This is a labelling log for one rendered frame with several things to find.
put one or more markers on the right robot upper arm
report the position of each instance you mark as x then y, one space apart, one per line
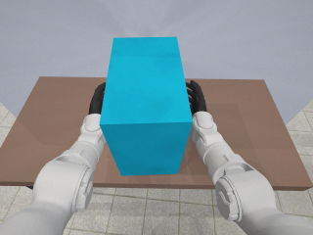
248 199

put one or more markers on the robot right hand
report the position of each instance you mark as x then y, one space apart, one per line
197 101

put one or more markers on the carton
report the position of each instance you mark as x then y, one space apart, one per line
146 116

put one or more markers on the left robot upper arm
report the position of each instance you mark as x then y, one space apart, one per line
62 189

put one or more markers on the right robot forearm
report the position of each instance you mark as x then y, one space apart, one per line
214 151

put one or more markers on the left robot forearm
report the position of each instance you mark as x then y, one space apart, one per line
87 149

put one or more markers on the table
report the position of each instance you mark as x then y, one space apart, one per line
243 110

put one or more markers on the robot left hand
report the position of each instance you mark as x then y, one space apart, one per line
97 100

